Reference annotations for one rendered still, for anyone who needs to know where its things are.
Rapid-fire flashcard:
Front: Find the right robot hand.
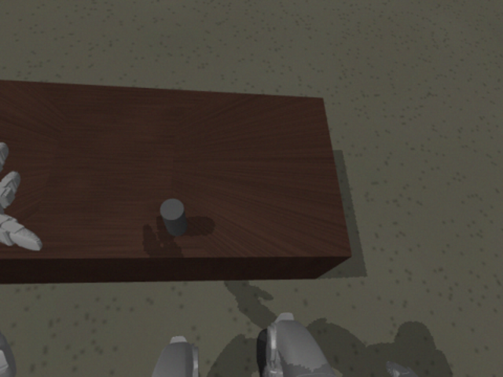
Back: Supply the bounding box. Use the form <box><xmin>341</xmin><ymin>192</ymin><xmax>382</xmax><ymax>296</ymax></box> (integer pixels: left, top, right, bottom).
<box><xmin>386</xmin><ymin>361</ymin><xmax>418</xmax><ymax>377</ymax></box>

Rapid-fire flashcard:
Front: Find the can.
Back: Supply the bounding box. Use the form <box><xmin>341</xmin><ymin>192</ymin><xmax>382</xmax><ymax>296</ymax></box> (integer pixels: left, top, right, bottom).
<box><xmin>160</xmin><ymin>199</ymin><xmax>187</xmax><ymax>236</ymax></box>

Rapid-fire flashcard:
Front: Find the left robot hand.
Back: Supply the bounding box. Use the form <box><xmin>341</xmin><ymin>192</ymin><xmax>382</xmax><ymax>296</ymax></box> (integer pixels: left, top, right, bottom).
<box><xmin>0</xmin><ymin>142</ymin><xmax>42</xmax><ymax>251</ymax></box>

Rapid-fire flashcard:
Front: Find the left robot arm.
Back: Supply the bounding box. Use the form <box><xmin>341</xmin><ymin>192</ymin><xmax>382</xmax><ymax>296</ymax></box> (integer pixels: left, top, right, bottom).
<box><xmin>0</xmin><ymin>331</ymin><xmax>17</xmax><ymax>377</ymax></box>

